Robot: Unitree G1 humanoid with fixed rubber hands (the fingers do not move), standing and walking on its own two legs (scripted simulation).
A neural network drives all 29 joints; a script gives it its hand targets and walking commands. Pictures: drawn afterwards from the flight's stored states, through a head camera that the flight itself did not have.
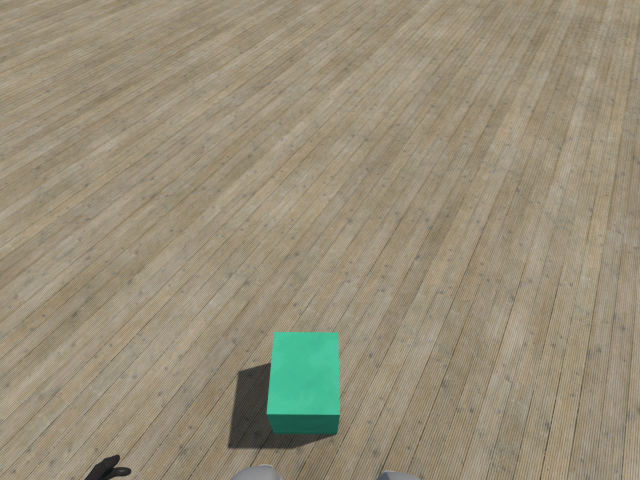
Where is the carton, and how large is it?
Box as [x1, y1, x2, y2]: [267, 332, 339, 433]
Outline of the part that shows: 274,332 267,403 267,416 274,433 336,433 339,417 337,332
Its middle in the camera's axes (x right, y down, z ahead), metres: -0.04 +0.41 +1.09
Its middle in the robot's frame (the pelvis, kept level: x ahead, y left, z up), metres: +0.45 +0.06 -0.63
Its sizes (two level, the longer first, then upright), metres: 0.217 0.180 0.203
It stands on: the floor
